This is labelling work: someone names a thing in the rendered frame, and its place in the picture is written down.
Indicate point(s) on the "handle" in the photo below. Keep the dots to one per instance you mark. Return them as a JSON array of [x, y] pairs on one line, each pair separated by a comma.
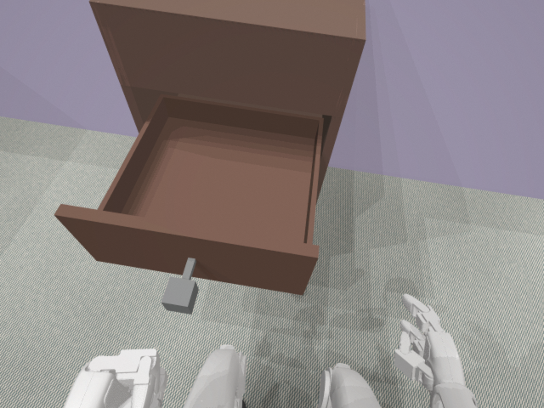
[[181, 293]]

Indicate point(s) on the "right robot hand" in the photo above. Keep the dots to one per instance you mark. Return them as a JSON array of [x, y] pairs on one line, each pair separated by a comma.
[[434, 358]]

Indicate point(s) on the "right robot forearm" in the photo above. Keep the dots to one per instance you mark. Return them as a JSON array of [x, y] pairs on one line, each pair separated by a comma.
[[452, 395]]

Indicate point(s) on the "cabinet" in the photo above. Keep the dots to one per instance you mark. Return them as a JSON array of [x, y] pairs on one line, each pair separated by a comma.
[[294, 56]]

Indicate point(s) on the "left robot thigh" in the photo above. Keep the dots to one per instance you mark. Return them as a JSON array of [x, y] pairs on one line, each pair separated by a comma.
[[221, 378]]

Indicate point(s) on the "left robot hand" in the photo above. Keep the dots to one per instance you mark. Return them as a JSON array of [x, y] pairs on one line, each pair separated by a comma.
[[133, 379]]

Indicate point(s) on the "robot thigh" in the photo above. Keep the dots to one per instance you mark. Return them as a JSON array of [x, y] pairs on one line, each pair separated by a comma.
[[221, 378], [345, 388]]

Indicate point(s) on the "right robot thigh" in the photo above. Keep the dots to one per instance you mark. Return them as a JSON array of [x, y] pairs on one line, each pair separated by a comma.
[[345, 388]]

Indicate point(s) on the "drawer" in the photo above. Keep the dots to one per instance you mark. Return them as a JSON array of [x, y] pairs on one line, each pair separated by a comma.
[[232, 186]]

